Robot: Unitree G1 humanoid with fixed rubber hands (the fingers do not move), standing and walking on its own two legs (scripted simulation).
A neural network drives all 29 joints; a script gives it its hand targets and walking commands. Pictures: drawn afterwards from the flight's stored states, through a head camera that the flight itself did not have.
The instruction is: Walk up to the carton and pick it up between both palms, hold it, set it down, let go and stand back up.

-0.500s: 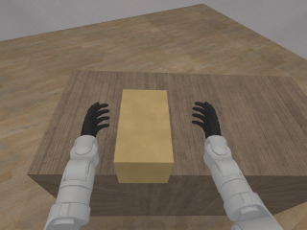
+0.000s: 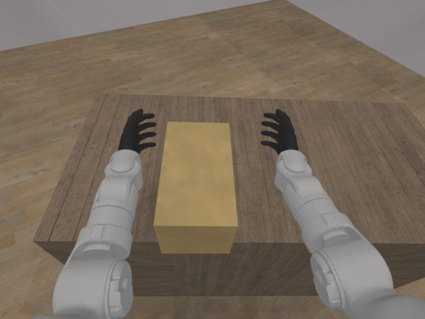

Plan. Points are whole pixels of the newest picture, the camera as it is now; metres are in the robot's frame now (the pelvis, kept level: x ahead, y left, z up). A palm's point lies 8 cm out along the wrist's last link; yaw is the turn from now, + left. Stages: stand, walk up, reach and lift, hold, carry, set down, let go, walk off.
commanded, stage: reach and lift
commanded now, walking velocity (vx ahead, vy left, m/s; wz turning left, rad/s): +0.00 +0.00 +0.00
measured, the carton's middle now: (197, 184) +0.42 +0.04 -0.07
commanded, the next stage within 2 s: none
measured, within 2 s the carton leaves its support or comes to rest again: neither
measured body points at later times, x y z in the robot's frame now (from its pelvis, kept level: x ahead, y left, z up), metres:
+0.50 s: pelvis -0.02 +0.01 -0.02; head +0.05 +0.03 +0.42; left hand +0.40 +0.18 +0.00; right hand +0.40 -0.12 +0.00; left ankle -0.01 +0.13 -0.75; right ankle -0.01 -0.12 -0.75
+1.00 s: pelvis -0.02 +0.01 -0.03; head +0.06 +0.03 +0.41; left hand +0.40 +0.16 -0.01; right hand +0.40 -0.09 -0.01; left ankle -0.01 +0.13 -0.75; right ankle -0.01 -0.12 -0.75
